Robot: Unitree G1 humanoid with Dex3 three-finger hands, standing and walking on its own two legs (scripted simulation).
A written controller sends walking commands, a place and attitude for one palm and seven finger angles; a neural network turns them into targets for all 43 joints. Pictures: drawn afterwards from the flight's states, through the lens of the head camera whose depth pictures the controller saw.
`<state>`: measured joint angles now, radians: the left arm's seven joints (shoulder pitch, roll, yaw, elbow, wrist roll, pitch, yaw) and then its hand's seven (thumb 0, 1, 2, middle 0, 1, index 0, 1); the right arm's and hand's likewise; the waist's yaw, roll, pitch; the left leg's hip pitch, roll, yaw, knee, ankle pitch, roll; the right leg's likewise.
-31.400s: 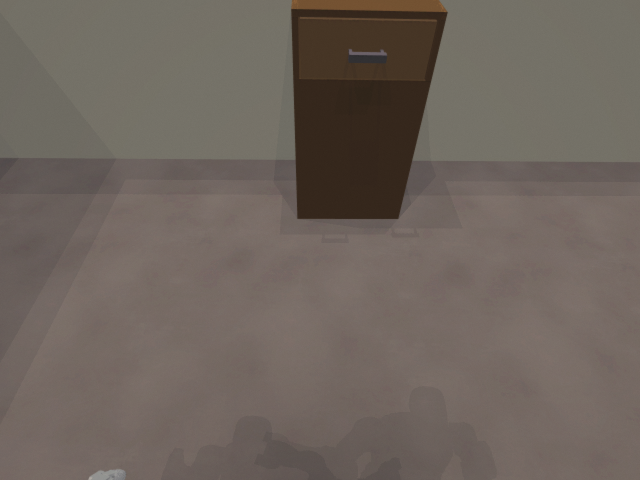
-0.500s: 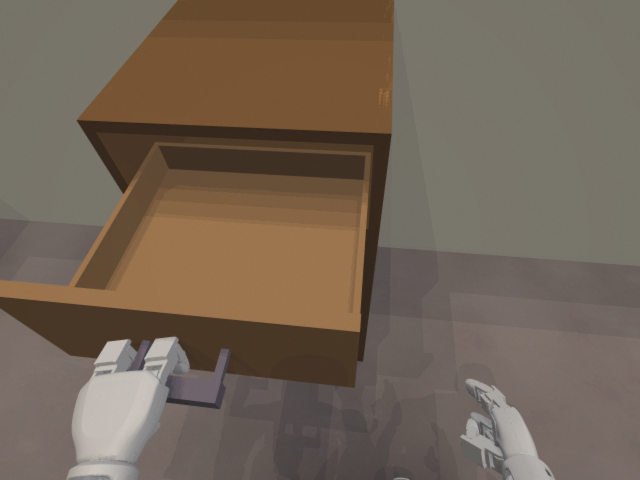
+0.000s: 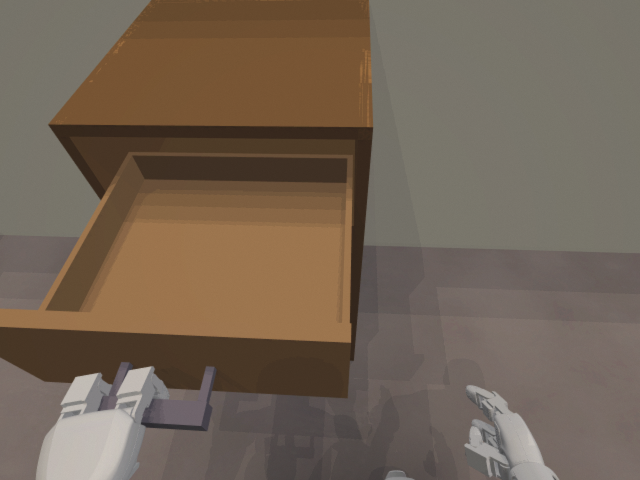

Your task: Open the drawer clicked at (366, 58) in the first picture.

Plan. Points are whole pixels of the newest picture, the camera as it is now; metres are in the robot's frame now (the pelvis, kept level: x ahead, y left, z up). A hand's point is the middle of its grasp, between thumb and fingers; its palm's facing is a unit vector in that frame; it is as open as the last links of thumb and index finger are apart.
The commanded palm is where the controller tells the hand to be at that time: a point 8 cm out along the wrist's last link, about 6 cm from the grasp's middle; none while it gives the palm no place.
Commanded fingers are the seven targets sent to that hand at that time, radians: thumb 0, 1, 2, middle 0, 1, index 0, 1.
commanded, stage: pull the drawer open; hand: left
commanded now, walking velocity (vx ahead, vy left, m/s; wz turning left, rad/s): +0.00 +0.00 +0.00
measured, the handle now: (160, 393) +0.21 +0.20 +0.03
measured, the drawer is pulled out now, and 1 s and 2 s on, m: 0.30 0.30 0.30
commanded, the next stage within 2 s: open the thumb to release the handle in 0.22 s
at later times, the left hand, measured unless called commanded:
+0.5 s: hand (112, 453) +0.15 +0.24 +0.02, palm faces +0.02 -0.05 -1.00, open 6.3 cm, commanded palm +0.13 +0.24 +0.07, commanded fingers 0.00 0.20 0.60 -0.35 -1.27 -0.35 -1.27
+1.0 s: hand (112, 456) +0.14 +0.24 +0.01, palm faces +0.02 -0.07 -1.00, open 13.6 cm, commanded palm +0.13 +0.23 +0.06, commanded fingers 0.00 -0.50 0.30 -0.30 -1.20 -0.30 -1.20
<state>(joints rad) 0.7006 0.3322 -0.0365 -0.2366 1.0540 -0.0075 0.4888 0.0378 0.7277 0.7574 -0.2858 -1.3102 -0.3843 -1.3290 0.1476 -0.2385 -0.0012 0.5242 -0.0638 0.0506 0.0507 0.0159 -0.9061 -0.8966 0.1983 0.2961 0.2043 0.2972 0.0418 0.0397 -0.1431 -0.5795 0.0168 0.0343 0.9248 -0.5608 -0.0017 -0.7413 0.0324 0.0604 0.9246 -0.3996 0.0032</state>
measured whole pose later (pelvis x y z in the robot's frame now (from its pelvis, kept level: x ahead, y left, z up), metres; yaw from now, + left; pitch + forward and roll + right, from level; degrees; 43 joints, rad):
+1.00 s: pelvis -0.02 -0.01 +0.01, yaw +3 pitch +10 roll +1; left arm 0.48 0.36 -0.01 -0.06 1.06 -0.05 0.48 0.00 -0.45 0.32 -0.32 -1.21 -0.32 -1.20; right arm 0.10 -0.24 -0.03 0.59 -0.06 0.06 -0.03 0.02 -0.91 -0.90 0.20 0.30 0.20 0.30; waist 0.07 0.04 -0.09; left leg -0.57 0.00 -0.01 0.89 -0.50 -0.01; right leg -0.71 0.00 0.02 0.89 -0.36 -0.01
